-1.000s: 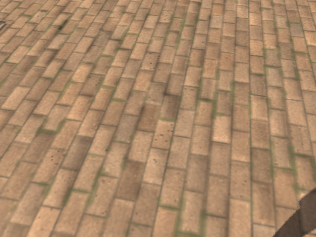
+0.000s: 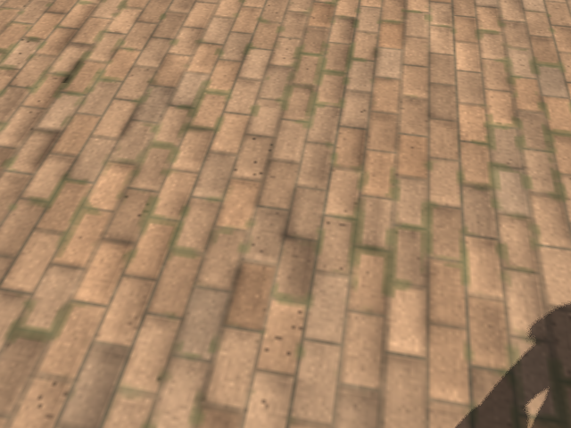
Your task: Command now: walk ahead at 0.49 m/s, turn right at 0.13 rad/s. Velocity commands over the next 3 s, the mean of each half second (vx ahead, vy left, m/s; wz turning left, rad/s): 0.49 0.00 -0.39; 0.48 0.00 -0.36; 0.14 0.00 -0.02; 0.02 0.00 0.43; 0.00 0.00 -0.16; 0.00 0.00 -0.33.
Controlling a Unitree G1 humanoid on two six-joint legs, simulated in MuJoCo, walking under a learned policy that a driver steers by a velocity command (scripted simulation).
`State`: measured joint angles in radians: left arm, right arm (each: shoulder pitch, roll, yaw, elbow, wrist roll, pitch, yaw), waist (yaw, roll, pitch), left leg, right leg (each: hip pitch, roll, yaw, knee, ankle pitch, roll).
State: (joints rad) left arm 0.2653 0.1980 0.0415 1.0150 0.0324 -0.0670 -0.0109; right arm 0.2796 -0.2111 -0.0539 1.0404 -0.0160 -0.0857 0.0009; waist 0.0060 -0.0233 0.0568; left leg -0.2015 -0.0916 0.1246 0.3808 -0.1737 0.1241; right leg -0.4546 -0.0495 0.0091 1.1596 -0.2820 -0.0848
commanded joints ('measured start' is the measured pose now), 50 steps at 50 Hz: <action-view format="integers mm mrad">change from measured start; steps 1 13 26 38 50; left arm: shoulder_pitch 91 -299 0 233 149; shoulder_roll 21 19 124 161 124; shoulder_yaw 7 -10 50 47 29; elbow -15 -172 -93 -71 -107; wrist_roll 4 -10 -29 -23 -10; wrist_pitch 29 22 7 -3 0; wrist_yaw -12 -29 17 20 23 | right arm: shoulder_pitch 70 252 33 -358 -42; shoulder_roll -72 -80 -80 -75 -95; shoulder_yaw -4 12 -5 19 -1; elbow -16 23 -180 -348 -244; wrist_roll -1 -4 -32 -18 0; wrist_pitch -32 -29 6 34 2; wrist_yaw -6 -37 -1 26 7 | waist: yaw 37 -52 -35 97 -5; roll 54 80 69 -43 38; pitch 16 58 -38 -8 -74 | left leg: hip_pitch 5 295 -375 -466 115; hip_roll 298 301 199 149 405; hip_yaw -245 25 -165 -86 -428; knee -267 -187 803 285 -75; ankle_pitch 112 637 -140 184 550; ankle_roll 91 -11 -128 -139 130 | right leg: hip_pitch -92 -164 318 480 -53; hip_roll -47 34 -114 -56 69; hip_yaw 21 -143 289 237 100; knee -37 -540 -940 -924 73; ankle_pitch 65 265 419 580 -118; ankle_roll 16 -17 -234 -121 24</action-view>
